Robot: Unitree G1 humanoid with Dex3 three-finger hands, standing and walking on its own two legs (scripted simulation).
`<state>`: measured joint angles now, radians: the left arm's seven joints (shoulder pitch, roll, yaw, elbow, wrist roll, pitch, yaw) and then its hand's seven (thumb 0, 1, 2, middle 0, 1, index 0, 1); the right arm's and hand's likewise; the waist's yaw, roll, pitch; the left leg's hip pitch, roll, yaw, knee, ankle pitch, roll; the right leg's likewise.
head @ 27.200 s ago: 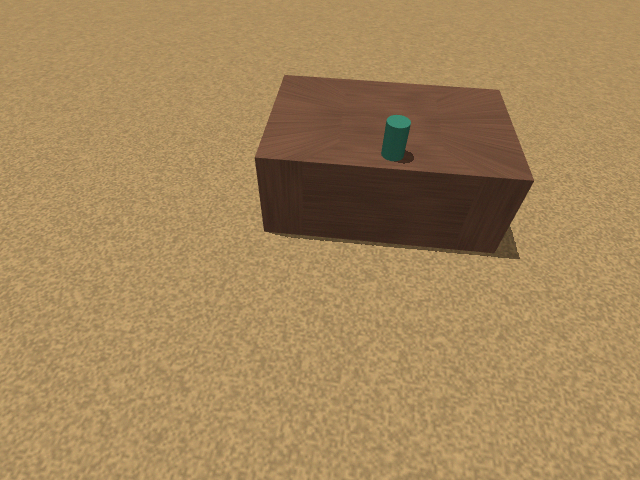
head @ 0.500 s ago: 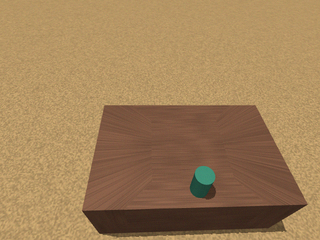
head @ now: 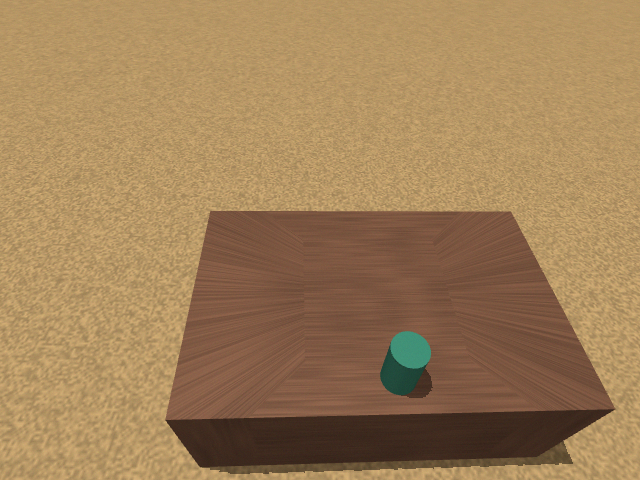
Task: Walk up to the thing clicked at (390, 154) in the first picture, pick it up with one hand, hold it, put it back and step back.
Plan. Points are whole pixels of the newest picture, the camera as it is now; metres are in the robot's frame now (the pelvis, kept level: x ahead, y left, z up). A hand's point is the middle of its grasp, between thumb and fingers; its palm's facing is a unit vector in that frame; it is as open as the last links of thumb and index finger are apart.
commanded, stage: stand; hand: right
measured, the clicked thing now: (404, 364) +0.42 -0.20 -0.32
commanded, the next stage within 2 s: step back in 0.42 s
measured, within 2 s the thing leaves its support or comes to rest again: neither
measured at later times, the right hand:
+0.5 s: hand out of the picture +0.08 -0.26 -0.16, palm faces -0.01 +0.94 -0.34, open 7.4 cm
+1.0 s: hand out of the picture +0.00 -0.26 -0.18, palm faces -0.13 +0.90 -0.42, open 7.4 cm
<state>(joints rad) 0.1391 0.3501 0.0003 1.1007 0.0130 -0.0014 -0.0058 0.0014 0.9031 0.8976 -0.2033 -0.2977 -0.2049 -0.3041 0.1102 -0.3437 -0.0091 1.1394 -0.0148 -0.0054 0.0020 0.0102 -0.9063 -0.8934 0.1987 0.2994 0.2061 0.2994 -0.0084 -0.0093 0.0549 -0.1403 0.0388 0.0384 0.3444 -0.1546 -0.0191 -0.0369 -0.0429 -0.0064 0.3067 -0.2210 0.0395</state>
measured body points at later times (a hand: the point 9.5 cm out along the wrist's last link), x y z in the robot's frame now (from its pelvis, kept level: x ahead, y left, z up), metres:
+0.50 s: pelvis +0.00 +0.00 +0.00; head +0.03 +0.00 +0.44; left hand +0.08 +0.30 -0.14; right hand +0.08 -0.31 -0.14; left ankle +0.02 +0.13 -0.75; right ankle -0.03 -0.14 -0.75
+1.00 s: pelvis -0.09 +0.01 -0.03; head -0.01 +0.03 +0.41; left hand +0.03 +0.32 -0.15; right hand +0.01 -0.31 -0.15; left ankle -0.12 +0.11 -0.75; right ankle -0.03 -0.14 -0.74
